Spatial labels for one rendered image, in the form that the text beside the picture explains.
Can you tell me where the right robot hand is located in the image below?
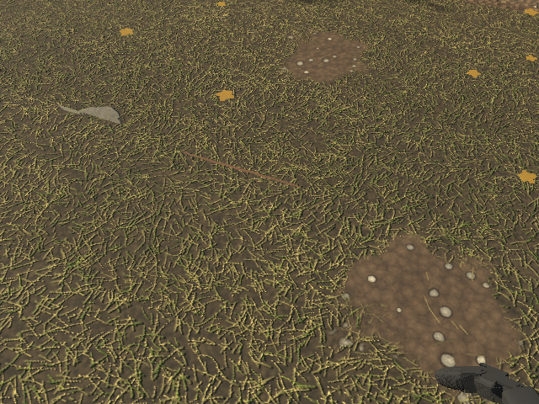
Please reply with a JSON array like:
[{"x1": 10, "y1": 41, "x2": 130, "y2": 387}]
[{"x1": 435, "y1": 363, "x2": 539, "y2": 404}]

